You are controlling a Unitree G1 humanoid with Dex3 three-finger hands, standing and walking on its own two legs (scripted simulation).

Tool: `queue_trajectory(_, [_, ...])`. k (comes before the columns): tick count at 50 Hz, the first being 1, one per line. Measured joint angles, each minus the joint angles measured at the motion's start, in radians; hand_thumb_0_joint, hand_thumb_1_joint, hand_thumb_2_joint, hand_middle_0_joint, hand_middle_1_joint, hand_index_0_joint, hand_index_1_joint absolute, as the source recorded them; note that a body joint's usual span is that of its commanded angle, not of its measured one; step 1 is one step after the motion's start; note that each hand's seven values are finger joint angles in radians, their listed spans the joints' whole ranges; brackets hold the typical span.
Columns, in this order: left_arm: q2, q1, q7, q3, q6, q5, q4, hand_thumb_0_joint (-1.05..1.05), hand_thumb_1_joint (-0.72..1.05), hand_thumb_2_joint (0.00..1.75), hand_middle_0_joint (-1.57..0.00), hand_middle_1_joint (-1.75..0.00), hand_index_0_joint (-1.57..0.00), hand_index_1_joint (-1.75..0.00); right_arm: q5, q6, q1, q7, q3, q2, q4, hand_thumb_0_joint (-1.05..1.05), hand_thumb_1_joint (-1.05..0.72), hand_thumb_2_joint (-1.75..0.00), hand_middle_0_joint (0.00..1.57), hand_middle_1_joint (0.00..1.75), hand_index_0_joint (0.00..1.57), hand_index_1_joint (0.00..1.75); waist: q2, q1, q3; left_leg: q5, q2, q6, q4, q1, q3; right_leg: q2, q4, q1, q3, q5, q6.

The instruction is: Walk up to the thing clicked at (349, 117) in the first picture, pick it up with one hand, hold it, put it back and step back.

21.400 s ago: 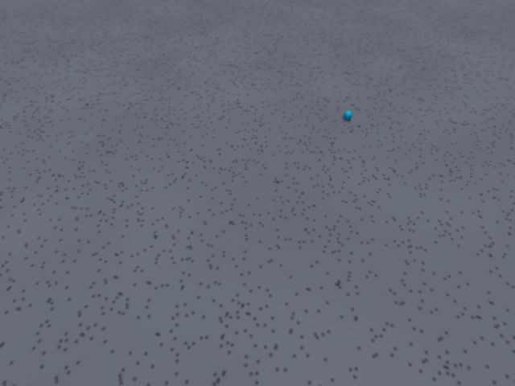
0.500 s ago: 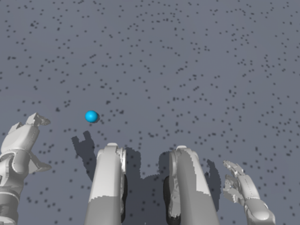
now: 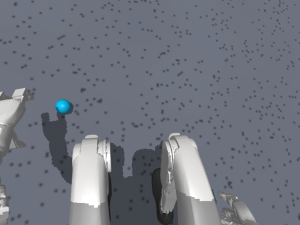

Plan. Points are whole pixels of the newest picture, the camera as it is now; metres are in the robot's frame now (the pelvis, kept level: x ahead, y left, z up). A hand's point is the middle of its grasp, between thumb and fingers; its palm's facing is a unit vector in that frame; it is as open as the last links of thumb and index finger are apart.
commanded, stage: rise first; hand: left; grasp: from above
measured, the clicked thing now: (63, 106) +0.48 +0.30 -0.34
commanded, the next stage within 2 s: approach in 0.98 s
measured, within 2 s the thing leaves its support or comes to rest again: neither
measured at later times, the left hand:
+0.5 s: hand (28, 117) +0.39 +0.35 -0.20, palm faces -0.44 -0.11 -0.89, open 13.9 cm
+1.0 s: hand (35, 115) +0.41 +0.34 -0.22, palm faces -0.45 -0.12 -0.89, open 14.1 cm
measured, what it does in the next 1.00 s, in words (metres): stands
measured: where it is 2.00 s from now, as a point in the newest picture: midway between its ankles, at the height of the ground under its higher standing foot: (133, 207)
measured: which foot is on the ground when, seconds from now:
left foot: down 0.00-1.00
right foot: down 0.00-1.00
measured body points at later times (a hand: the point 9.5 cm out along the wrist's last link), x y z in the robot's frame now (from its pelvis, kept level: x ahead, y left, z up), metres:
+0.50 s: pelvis +0.01 +0.00 -0.03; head +0.24 +0.07 +0.35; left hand +0.41 +0.35 -0.15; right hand +0.13 -0.27 -0.15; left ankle +0.10 +0.12 -0.33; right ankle +0.10 -0.12 -0.33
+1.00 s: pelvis +0.02 +0.00 -0.04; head +0.26 +0.07 +0.33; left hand +0.43 +0.34 -0.17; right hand +0.11 -0.28 -0.16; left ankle +0.10 +0.12 -0.33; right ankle +0.10 -0.12 -0.33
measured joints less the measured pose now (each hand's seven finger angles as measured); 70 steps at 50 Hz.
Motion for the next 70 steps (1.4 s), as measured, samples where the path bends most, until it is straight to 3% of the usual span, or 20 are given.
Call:
queue_trajectory(8, [0.007,-0.060,0.065,-0.009,0.032,0.069,0.063,0.00,-0.51,1.00,-0.11,-0.94,-0.10,-0.94,-0.022,0.013,-0.037,0.016,0.001,0.013,-0.004,0.01,-0.90,-0.90,0.21,0.30,0.20,0.30,-0.007,-0.013,0.010,-0.014,0.000,0.005,0.040,-0.040,0.001,0.001,0.038,-0.036,0.001,-0.016,0.007])
queue_trajectory(22, [0.042,-0.098,0.111,0.015,-0.007,0.128,0.113,0.00,-0.47,0.95,-0.14,-0.93,-0.14,-0.93,-0.059,0.029,-0.066,0.030,0.018,0.028,0.002,0.00,-0.91,-0.90,0.21,0.30,0.20,0.30,-0.023,-0.018,0.043,-0.047,0.013,-0.008,0.104,-0.073,-0.016,0.015,0.097,-0.081,-0.014,-0.032,-0.006])
queue_trajectory(31, [0.056,-0.110,0.146,0.028,0.002,0.137,0.153,0.00,-0.49,0.96,-0.12,-0.97,-0.12,-0.96,-0.075,0.029,-0.061,0.030,0.025,0.022,0.009,0.00,-0.91,-0.90,0.21,0.30,0.20,0.30,-0.027,-0.033,0.049,-0.056,0.015,-0.009,0.139,-0.098,-0.026,0.019,0.127,-0.105,-0.023,-0.037,-0.006])
queue_trajectory(55, [0.069,-0.127,0.149,0.034,0.021,0.130,0.178,0.00,-0.52,0.99,-0.09,-1.02,-0.10,-1.01,-0.085,0.021,-0.061,0.039,0.046,0.026,0.010,0.00,-0.91,-0.90,0.21,0.30,0.20,0.30,-0.035,-0.055,0.069,-0.069,0.018,-0.008,0.169,-0.107,-0.038,0.025,0.146,-0.112,-0.033,-0.042,-0.003])
queue_trajectory(58, [0.074,-0.137,0.154,0.017,0.020,0.134,0.193,0.00,-0.53,0.99,-0.09,-1.02,-0.10,-1.02,-0.086,0.020,-0.059,0.040,0.051,0.025,0.012,0.00,-0.91,-0.90,0.21,0.30,0.20,0.30,-0.037,-0.058,0.066,-0.067,0.017,-0.007,0.172,-0.112,-0.039,0.024,0.148,-0.114,-0.033,-0.042,-0.002])
queue_trajectory(63, [0.072,-0.184,0.172,-0.052,0.029,0.145,0.238,0.00,-0.52,0.98,-0.08,-1.04,-0.10,-1.03,-0.087,0.003,-0.055,0.041,0.062,0.024,0.014,0.00,-0.91,-0.90,0.21,0.30,0.20,0.30,-0.045,-0.072,0.067,-0.062,0.016,-0.007,0.175,-0.121,-0.037,0.023,0.152,-0.122,-0.032,-0.039,-0.001])
queue_trajectory(67, [0.041,-0.218,0.204,-0.109,0.052,0.152,0.230,0.00,-0.51,0.97,-0.08,-1.05,-0.10,-1.03,-0.089,-0.015,-0.047,0.041,0.066,0.026,0.013,0.00,-0.91,-0.90,0.21,0.30,0.20,0.30,-0.048,-0.093,0.066,-0.060,0.015,-0.010,0.175,-0.129,-0.037,0.023,0.153,-0.131,-0.032,-0.037,-0.001])
queue_trajectory(70, [0.003,-0.249,0.239,-0.125,0.089,0.153,0.229,0.00,-0.51,0.96,-0.08,-1.06,-0.11,-1.04,-0.091,-0.025,-0.040,0.041,0.071,0.028,0.013,0.00,-0.91,-0.90,0.21,0.30,0.20,0.30,-0.047,-0.118,0.061,-0.062,0.017,-0.013,0.171,-0.130,-0.036,0.024,0.151,-0.137,-0.030,-0.036,-0.004])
